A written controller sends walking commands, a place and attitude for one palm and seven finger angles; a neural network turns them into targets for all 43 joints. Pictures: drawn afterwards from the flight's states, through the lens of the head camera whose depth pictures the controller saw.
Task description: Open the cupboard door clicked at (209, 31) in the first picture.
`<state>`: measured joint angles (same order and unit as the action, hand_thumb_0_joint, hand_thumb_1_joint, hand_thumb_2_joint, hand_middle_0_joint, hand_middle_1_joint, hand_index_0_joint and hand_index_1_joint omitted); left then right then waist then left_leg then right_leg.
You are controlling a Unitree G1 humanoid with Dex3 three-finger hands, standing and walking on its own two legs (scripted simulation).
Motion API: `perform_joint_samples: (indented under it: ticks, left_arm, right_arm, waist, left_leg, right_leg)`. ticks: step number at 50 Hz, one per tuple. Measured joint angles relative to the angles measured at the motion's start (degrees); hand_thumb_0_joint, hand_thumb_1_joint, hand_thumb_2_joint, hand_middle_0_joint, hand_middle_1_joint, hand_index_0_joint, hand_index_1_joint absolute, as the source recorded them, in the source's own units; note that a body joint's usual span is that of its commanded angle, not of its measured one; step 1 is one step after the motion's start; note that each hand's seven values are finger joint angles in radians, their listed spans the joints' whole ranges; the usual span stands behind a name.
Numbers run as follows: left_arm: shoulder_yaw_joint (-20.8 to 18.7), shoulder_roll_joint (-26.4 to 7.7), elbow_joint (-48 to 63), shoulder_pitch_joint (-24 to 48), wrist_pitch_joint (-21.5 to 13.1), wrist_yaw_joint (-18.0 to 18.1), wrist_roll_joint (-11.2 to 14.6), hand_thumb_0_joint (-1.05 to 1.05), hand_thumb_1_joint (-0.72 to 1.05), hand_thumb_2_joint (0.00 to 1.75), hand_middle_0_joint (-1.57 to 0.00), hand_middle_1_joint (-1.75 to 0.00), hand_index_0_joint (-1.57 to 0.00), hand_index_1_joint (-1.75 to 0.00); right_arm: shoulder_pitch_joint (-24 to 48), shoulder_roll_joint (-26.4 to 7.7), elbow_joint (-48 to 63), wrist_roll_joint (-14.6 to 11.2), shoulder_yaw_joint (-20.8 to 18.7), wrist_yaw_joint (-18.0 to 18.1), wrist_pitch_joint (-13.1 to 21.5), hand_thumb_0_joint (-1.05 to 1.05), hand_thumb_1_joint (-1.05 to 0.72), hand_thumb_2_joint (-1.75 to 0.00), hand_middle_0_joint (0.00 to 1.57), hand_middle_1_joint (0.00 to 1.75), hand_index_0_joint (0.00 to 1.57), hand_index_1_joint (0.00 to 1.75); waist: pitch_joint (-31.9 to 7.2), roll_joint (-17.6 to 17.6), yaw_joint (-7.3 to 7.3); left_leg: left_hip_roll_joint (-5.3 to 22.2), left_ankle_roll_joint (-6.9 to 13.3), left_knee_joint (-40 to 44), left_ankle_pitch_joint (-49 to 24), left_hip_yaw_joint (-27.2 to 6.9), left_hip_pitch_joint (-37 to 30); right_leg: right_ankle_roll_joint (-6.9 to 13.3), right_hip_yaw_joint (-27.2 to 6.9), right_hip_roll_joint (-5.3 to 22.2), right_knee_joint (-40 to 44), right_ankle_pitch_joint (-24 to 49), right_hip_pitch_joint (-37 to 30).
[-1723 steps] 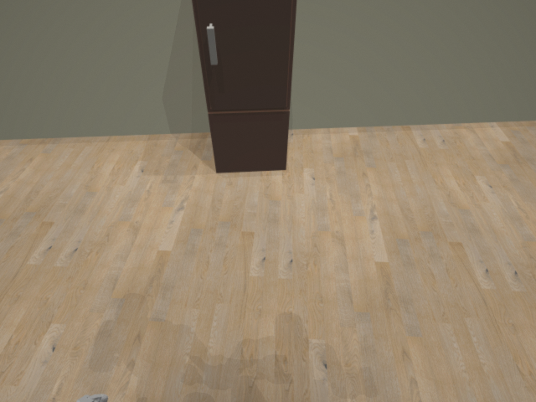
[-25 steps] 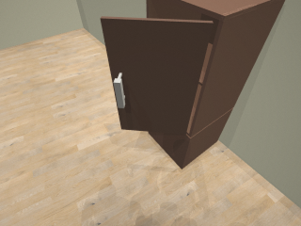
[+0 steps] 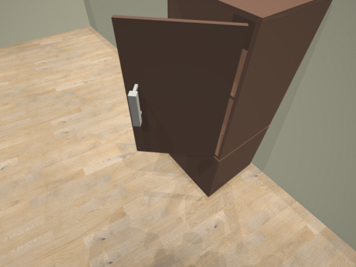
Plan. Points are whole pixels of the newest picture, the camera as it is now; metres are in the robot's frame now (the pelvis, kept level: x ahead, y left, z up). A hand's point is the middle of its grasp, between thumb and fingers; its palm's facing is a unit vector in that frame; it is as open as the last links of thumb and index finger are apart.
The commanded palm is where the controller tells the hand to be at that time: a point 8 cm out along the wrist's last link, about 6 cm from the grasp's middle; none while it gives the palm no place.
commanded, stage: shuffle to correct the standing spot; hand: left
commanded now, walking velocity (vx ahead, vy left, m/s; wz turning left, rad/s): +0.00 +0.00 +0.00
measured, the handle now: (136, 105) +0.62 +0.18 -0.03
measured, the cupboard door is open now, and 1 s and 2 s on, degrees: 47 47 47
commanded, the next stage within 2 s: come to a stop and stand still in 0.28 s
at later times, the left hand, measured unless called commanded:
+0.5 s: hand out of the picture +0.03 +0.18 -0.19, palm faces +0.02 -0.98 -0.19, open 7.4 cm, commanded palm none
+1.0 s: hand out of the picture +0.10 +0.18 -0.18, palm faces +0.00 -0.97 -0.23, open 7.3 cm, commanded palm none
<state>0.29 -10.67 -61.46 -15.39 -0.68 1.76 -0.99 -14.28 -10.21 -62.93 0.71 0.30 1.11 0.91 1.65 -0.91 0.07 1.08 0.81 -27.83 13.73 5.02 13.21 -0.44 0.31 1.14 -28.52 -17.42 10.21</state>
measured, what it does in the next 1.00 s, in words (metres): stands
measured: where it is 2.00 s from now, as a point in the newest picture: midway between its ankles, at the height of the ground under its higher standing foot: outside the picture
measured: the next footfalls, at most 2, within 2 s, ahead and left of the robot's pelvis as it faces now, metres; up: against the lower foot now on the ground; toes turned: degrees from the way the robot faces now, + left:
none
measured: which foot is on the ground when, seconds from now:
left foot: down 0.00-1.00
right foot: down 0.00-1.00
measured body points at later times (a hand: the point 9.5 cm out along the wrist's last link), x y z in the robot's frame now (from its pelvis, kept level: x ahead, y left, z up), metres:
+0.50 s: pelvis +0.06 +0.00 -0.01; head +0.08 +0.01 +0.43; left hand +0.03 +0.23 -0.18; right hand +0.05 -0.22 -0.17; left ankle +0.01 +0.11 -0.74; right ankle +0.01 -0.10 -0.73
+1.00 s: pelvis +0.05 +0.00 -0.01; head +0.07 +0.00 +0.44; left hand +0.10 +0.23 -0.16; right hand +0.10 -0.24 -0.16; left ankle +0.02 +0.11 -0.74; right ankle +0.02 -0.10 -0.74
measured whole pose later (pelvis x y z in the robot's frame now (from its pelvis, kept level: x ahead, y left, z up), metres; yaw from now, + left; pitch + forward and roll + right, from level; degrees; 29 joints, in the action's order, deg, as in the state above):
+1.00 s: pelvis +0.05 +0.00 -0.01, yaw +0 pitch +0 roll +0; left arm -0.2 -9.5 -57.3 -13.0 -1.2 3.1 -1.0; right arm -11.6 -10.5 -56.9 0.6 -1.3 1.3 -0.2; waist 2.3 1.0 -1.0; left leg 2.2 0.3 -33.6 20.8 4.6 13.3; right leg 1.3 5.5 0.7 -32.7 -20.0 12.9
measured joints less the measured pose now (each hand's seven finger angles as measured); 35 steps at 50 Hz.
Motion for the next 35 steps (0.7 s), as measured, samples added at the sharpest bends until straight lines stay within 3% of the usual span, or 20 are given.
perform_joint_samples:
  ticks: [8, 19, 24, 27, 35]
  left_arm:
    - [-0.07, -0.11, -0.82, -0.61, 0.06, -0.13, -0.2, 0.0, 0.9, 0.9, -0.2, -0.29, -0.2, -0.3]
    - [-1.19, 0.82, -1.42, -5.29, -0.04, -1.08, -0.47, 0.0, 0.9, 0.9, -0.2, -0.29, -0.2, -0.3]
    - [-1.45, 1.12, -2.12, -5.09, 0.25, -0.55, -0.41, 0.0, 0.91, 0.9, -0.2, -0.29, -0.2, -0.3]
    - [-1.56, 1.56, -1.81, -3.39, -0.43, 0.03, -0.12, 0.0, 0.91, 0.9, -0.2, -0.29, -0.2, -0.3]
    - [-1.41, 1.43, 0.99, 0.1, -0.44, 1.53, 0.0, 0.0, 0.92, 0.9, -0.2, -0.3, -0.2, -0.3]
  right_arm:
    - [1.53, -0.45, -0.04, 0.08, -0.07, 0.01, -0.06, 0.0, -0.9, -0.9, 0.2, 0.3, 0.2, 0.3]
    - [-2.18, 1.19, 0.31, 0.4, -0.06, -0.54, 0.23, 0.0, -0.9, -0.9, 0.2, 0.3, 0.2, 0.3]
    - [-3.05, 2.46, 0.18, 0.48, 0.06, 0.44, 1.34, 0.0, -0.9, -0.9, 0.2, 0.3, 0.2, 0.3]
    - [-3.52, 3.02, -0.48, 0.07, 0.36, 1.02, 0.89, 0.0, -0.9, -0.9, 0.2, 0.3, 0.2, 0.3]
    - [-1.61, 3.21, -1.28, -0.35, -0.63, 1.64, -1.46, 0.01, -0.91, -0.9, 0.2, 0.3, 0.2, 0.3]
  waist:
    - [-0.34, -0.56, 0.46]
    - [-1.21, -1.07, 0.88]
    - [0.25, -1.32, 0.76]
    - [1.59, -0.32, 0.11]
    - [0.55, 0.0, -0.13]
  left_leg:
    - [0.15, -0.17, -0.03, 0.39, -0.09, -0.4]
    - [0.05, 0.24, -7.13, 7.26, -0.28, 0.46]
    - [0.01, 0.45, -7.86, 9.45, 1.44, -0.95]
    - [0.29, -0.26, -7.97, 9.83, 1.12, -1.95]
    - [0.38, -1.15, -4.08, 7.69, 0.37, -2.36]
  right_leg:
    - [0.14, 0.09, -0.15, 0.24, -0.29, -0.54]
    - [0.06, 0.19, 0.2, -4.95, -6.22, -0.68]
    - [1.76, 2.03, 0.82, -12.65, -10.16, 3.13]
    - [1.82, 3.83, 0.57, -8.15, -3.86, 2.25]
    - [1.92, 5.36, 0.41, -4.75, -4.94, 1.37]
